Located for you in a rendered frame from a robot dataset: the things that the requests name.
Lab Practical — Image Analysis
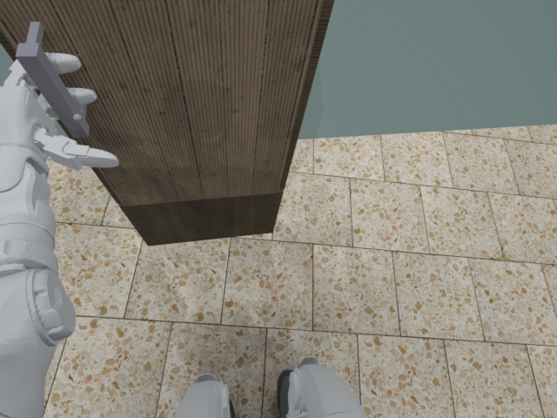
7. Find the robot left shin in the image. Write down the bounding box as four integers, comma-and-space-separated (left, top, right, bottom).
197, 374, 217, 383

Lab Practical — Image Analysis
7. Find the robot left upper arm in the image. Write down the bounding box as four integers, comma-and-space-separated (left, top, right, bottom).
0, 268, 76, 418

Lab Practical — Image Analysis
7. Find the robot left forearm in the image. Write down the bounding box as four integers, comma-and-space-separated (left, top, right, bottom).
0, 145, 58, 278

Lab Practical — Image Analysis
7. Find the robot left thigh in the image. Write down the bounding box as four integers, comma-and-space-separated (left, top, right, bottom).
173, 381, 231, 418

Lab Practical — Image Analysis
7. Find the handle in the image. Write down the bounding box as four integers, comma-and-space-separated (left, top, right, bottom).
16, 22, 90, 138

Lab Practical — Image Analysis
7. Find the cupboard door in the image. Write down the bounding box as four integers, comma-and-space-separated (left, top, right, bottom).
0, 0, 324, 206

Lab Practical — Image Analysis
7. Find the robot left hand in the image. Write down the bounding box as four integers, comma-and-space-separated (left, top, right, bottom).
0, 52, 119, 171

